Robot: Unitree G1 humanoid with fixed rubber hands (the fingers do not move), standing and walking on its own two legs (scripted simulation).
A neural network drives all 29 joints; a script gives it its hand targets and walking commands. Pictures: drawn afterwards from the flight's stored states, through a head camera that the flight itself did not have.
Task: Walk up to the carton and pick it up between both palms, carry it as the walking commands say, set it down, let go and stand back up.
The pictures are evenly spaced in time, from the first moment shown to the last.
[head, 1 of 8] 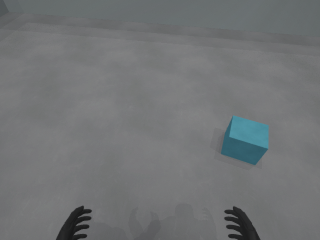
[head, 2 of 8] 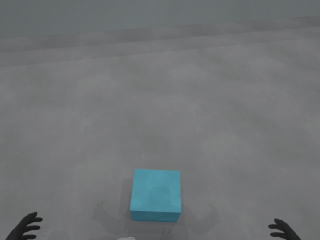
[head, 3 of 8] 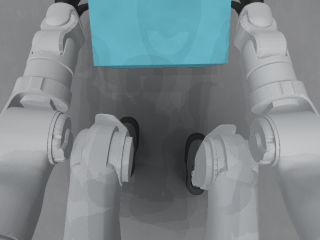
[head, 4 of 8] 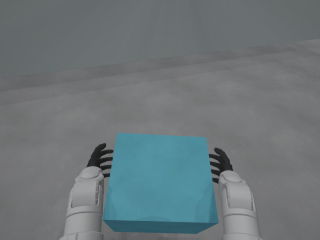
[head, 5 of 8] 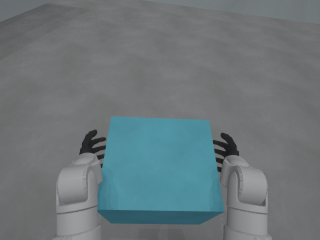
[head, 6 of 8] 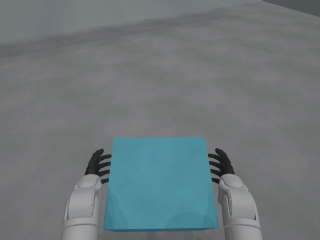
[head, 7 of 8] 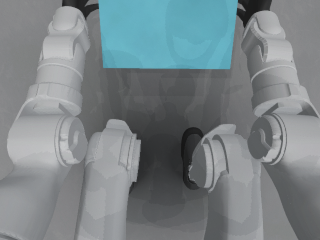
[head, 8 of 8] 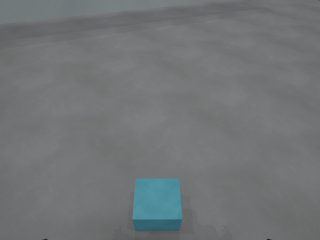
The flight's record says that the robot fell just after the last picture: no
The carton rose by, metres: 0.67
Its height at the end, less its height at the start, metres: +0.00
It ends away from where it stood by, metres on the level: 2.38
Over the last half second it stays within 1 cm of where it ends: yes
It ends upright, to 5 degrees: yes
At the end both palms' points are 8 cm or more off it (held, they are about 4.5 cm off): yes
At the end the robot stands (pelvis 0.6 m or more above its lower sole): yes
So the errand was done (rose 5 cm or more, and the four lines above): yes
